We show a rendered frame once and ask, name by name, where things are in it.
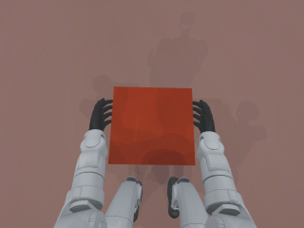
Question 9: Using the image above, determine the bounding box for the robot left upper arm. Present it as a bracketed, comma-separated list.
[54, 208, 107, 228]

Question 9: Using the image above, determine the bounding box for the robot right upper arm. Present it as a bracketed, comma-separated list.
[204, 213, 257, 228]

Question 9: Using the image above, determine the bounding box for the robot left hand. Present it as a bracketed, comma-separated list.
[88, 98, 113, 132]

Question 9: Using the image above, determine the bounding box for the robot right hand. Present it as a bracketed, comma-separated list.
[192, 100, 216, 134]

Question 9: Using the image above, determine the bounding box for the right robot forearm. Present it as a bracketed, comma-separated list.
[197, 131, 255, 224]

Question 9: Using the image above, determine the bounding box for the right robot foot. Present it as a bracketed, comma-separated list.
[167, 177, 180, 219]

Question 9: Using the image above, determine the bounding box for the robot right shin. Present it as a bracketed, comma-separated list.
[171, 177, 190, 211]

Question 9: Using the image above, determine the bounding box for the carton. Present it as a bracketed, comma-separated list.
[108, 86, 196, 165]

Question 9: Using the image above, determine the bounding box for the left robot forearm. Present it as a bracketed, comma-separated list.
[53, 129, 108, 228]

